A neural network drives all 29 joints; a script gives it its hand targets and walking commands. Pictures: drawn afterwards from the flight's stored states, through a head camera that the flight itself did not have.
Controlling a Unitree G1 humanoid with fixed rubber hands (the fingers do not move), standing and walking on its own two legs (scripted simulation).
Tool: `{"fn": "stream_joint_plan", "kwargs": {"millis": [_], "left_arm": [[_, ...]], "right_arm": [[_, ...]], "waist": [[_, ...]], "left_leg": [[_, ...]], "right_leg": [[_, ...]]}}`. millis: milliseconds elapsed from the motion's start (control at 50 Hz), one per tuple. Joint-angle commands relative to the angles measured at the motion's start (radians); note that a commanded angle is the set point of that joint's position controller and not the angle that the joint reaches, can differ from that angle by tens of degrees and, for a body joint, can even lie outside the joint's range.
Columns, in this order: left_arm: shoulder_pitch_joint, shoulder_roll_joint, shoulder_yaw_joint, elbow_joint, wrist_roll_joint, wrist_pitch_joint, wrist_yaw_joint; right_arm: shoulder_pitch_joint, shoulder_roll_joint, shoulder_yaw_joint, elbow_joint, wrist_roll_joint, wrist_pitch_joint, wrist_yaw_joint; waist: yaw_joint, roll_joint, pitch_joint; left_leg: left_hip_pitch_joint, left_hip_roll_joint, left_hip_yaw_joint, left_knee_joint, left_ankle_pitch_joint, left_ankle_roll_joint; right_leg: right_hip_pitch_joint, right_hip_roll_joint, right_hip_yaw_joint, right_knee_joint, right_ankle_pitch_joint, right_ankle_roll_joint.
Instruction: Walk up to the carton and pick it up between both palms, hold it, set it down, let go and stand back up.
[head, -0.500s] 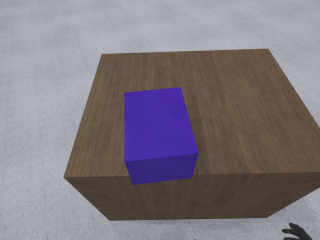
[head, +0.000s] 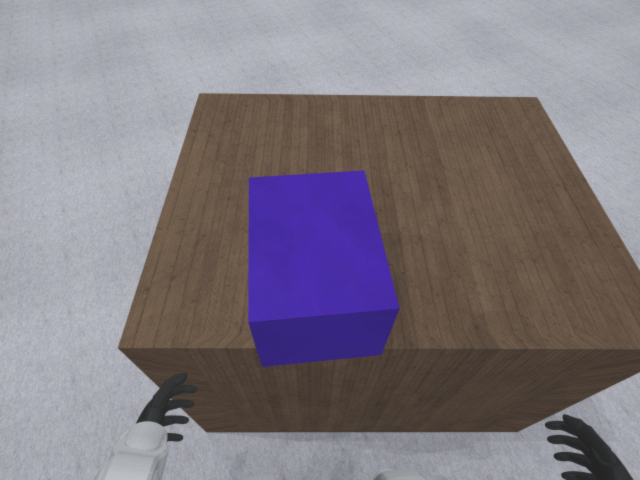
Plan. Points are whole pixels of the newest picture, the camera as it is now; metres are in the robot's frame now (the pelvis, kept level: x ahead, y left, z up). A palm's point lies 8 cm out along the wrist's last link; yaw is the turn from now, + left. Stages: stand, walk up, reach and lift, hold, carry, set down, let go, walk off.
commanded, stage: reach and lift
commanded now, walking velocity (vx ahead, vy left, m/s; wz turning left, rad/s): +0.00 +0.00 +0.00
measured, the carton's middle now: (314, 265) +0.42 +0.03 -0.04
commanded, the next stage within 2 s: none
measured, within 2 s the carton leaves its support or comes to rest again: neither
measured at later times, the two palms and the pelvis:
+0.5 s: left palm (129, 477) +0.14 +0.23 -0.04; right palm out of the picture +0.11 -0.26 -0.03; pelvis -0.05 +0.00 +0.01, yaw -1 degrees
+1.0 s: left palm (179, 448) +0.16 +0.18 -0.02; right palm (604, 473) +0.14 -0.27 -0.01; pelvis -0.03 -0.03 +0.02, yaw -2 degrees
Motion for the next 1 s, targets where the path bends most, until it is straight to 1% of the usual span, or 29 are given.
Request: {"fn": "stream_joint_plan", "kwargs": {"millis": [0,20,40,60,80,180,200,240,300,320,360,400,420,500,520,540,560,600,640,660,680,700,740,800,820,860,880,940,980], "left_arm": [[0.099,0.068,0.129,-0.187,-0.018,-0.091,0.045],[0.108,0.046,0.119,-0.231,-0.020,-0.113,0.058],[0.130,0.048,0.107,-0.209,-0.036,-0.119,0.056],[0.120,0.043,0.102,-0.240,-0.039,-0.131,0.061],[0.132,0.041,0.093,-0.242,-0.053,-0.152,0.068],[0.115,0.027,0.060,-0.287,-0.085,-0.197,0.078],[0.112,0.046,0.047,-0.270,-0.099,-0.202,0.081],[0.072,0.047,0.047,-0.283,-0.094,-0.202,0.083],[0.036,0.054,0.033,-0.341,-0.122,-0.206,0.075],[0.024,0.063,0.046,-0.334,-0.131,-0.203,0.070],[0.002,0.076,0.039,-0.371,-0.146,-0.207,0.067],[0.023,0.067,0.018,-0.349,-0.149,-0.199,0.079],[0.025,0.039,0.005,-0.370,-0.146,-0.199,0.079],[0.057,-0.028,-0.040,-0.338,-0.128,-0.204,0.113],[0.040,-0.058,-0.066,-0.342,-0.106,-0.218,0.131],[0.057,-0.082,-0.079,-0.319,-0.086,-0.249,0.151],[0.056,-0.148,-0.091,-0.272,-0.054,-0.267,0.148],[0.016,-0.134,-0.067,-0.256,-0.051,-0.311,0.137],[0.026,-0.122,-0.066,-0.280,-0.079,-0.353,0.139],[0.043,-0.111,-0.080,-0.304,-0.115,-0.378,0.139],[0.078,-0.100,-0.069,-0.323,-0.151,-0.399,0.136],[0.073,-0.083,-0.092,-0.366,-0.185,-0.421,0.147],[0.115,-0.080,-0.071,-0.297,-0.187,-0.442,0.132],[0.204,-0.075,-0.067,-0.313,-0.207,-0.490,0.127],[0.221,-0.060,-0.043,-0.276,-0.189,-0.499,0.121],[0.253,-0.065,-0.039,-0.313,-0.192,-0.519,0.115],[0.238,-0.055,-0.025,-0.298,-0.194,-0.539,0.107],[0.250,-0.045,0.004,-0.275,-0.158,-0.550,0.100],[0.217,-0.054,-0.002,-0.354,-0.162,-0.582,0.102]], "right_arm": [[0.010,-0.161,-0.009,-0.206,0.120,-0.076,-0.002],[0.053,-0.128,0.008,-0.203,0.130,-0.083,0.003],[0.060,-0.129,-0.009,-0.187,0.133,-0.075,0.002],[0.065,-0.108,0.002,-0.197,0.138,-0.079,0.003],[0.078,-0.106,-0.006,-0.219,0.128,-0.083,0.009],[0.097,-0.025,-0.041,-0.284,0.095,-0.065,0.001],[0.100,-0.019,-0.060,-0.298,0.098,-0.053,-0.001],[0.084,0.001,-0.055,-0.359,0.087,-0.041,-0.004],[0.071,0.031,-0.052,-0.466,0.107,-0.018,-0.017],[0.081,0.041,-0.039,-0.523,0.125,-0.011,-0.026],[0.078,0.054,-0.022,-0.594,0.130,0.012,-0.038],[0.080,0.042,-0.042,-0.607,0.145,0.030,-0.035],[0.069,0.035,-0.044,-0.621,0.149,0.031,-0.028],[0.018,-0.036,-0.067,-0.639,0.171,0.067,0.013],[0.017,-0.088,-0.087,-0.621,0.162,0.065,0.031],[-0.029,-0.140,-0.116,-0.605,0.155,0.057,0.054],[-0.040,-0.190,-0.114,-0.537,0.173,0.052,0.063],[-0.083,-0.189,-0.116,-0.542,0.185,0.032,0.067],[-0.056,-0.150,-0.085,-0.536,0.202,0.014,0.064],[-0.042,-0.103,-0.093,-0.547,0.180,0.005,0.060],[-0.008,-0.064,-0.055,-0.586,0.178,-0.003,0.050],[-0.014,-0.041,-0.075,-0.617,0.177,-0.014,0.052],[0.021,-0.007,-0.018,-0.649,0.184,-0.021,0.032],[0.100,0.027,0.022,-0.688,0.202,-0.058,0.010],[0.111,0.042,0.052,-0.660,0.207,-0.067,0.000],[0.155,0.080,0.092,-0.695,0.236,-0.084,-0.005],[0.157,0.094,0.104,-0.708,0.241,-0.095,-0.015],[0.169,0.117,0.156,-0.718,0.265,-0.107,-0.030],[0.174,0.144,0.186,-0.762,0.279,-0.117,-0.029]], "waist": [[0.059,0.030,-0.333],[0.056,0.065,-0.372],[0.040,0.043,-0.342],[0.050,0.062,-0.367],[0.047,0.036,-0.349],[0.042,0.036,-0.261],[0.027,0.032,-0.256],[0.031,0.004,-0.196],[0.027,-0.067,-0.257],[0.039,-0.114,-0.262],[0.039,-0.141,-0.233],[0.046,-0.088,-0.180],[0.034,-0.109,-0.165],[0.020,0.007,-0.164],[0.019,0.119,-0.207],[0.013,0.269,-0.188],[0.003,0.320,-0.165],[0.001,0.254,-0.203],[0.013,0.178,-0.164],[0.015,0.111,-0.181],[0.019,0.004,-0.174],[0.011,-0.049,-0.201],[0.009,-0.141,-0.216],[0.039,-0.119,-0.273],[0.041,-0.108,-0.232],[0.082,-0.071,-0.254],[0.077,-0.081,-0.278],[0.086,-0.050,-0.259],[0.106,-0.025,-0.259]], "left_leg": [[0.292,-0.055,0.025,-0.207,0.512,-0.025],[0.301,-0.058,0.022,-0.220,0.512,-0.029],[0.331,-0.057,0.023,-0.231,0.482,-0.026],[0.297,-0.059,0.025,-0.228,0.465,-0.026],[0.303,-0.055,0.033,-0.247,0.422,-0.018],[0.241,-0.047,0.052,-0.318,0.197,0.000],[0.212,-0.052,0.053,-0.344,0.127,0.004],[0.209,-0.065,0.045,-0.332,0.006,0.016],[0.520,-0.105,0.010,-0.174,0.081,0.018],[0.590,-0.131,0.010,-0.121,0.108,0.026],[0.635,-0.138,0.002,-0.099,0.116,0.026],[0.644,-0.131,-0.026,-0.121,0.043,0.027],[0.688,-0.121,-0.051,-0.105,0.034,0.033],[0.356,-0.018,-0.108,-0.343,-0.230,0.053],[0.122,0.057,-0.148,-0.460,-0.375,0.066],[-0.250,0.139,-0.158,-0.634,-0.544,0.078],[-0.441,0.193,-0.187,-0.683,-0.593,0.094],[-0.526,0.168,-0.129,-0.647,-0.550,0.110],[-0.431,0.125,-0.086,-0.604,-0.430,0.090],[-0.298,0.084,-0.061,-0.564,-0.278,0.057],[-0.122,0.031,-0.013,-0.513,-0.094,0.029],[0.068,0.004,-0.018,-0.476,-0.008,0.002],[0.267,-0.041,0.020,-0.397,0.079,0.017],[0.278,-0.043,0.029,-0.371,0.255,0.025],[0.261,-0.048,0.021,-0.376,0.278,0.029],[0.237,-0.060,0.022,-0.366,0.320,0.026],[0.197,-0.071,0.019,-0.361,0.304,0.031],[0.195,-0.077,0.014,-0.360,0.314,0.030],[0.172,-0.078,0.016,-0.362,0.297,0.030]], "right_leg": [[0.167,0.001,-0.086,-0.223,0.573,-0.015],[0.183,0.005,-0.079,-0.236,0.567,-0.024],[0.156,0.002,-0.080,-0.248,0.558,-0.016],[0.161,-0.002,-0.076,-0.245,0.514,-0.017],[0.152,0.000,-0.080,-0.272,0.434,-0.024],[0.107,-0.039,-0.075,-0.328,0.177,-0.035],[0.108,-0.042,-0.071,-0.336,0.112,-0.031],[0.011,-0.074,-0.055,-0.354,-0.062,-0.050],[-0.311,-0.172,-0.014,-0.440,-0.275,-0.121],[-0.395,-0.204,0.022,-0.470,-0.360,-0.134],[-0.453,-0.215,0.032,-0.490,-0.381,-0.138],[-0.485,-0.208,0.006,-0.478,-0.372,-0.148],[-0.538,-0.212,0.001,-0.471,-0.371,-0.157],[-0.180,-0.083,-0.089,-0.343,-0.161,-0.087],[0.082,-0.005,-0.135,-0.219,-0.008,-0.045],[0.448,0.099,-0.177,-0.092,0.149,0.017],[0.632,0.137,-0.179,-0.012,0.254,0.036],[0.702,0.128,-0.148,-0.012,0.284,0.042],[0.627,0.103,-0.114,-0.076,0.231,0.026],[0.508,0.062,-0.101,-0.146,0.202,0.006],[0.351,0.016,-0.075,-0.246,0.150,-0.012],[0.190,-0.006,-0.079,-0.300,0.101,-0.019],[0.026,-0.044,-0.051,-0.377,0.025,-0.025],[0.116,-0.025,-0.052,-0.353,0.217,-0.001],[0.154,-0.032,-0.036,-0.357,0.237,0.002],[0.188,-0.043,-0.016,-0.347,0.309,0.005],[0.228,-0.058,0.007,-0.335,0.356,0.014],[0.226,-0.076,0.038,-0.345,0.372,0.009],[0.207,-0.072,0.034,-0.339,0.320,0.015]]}}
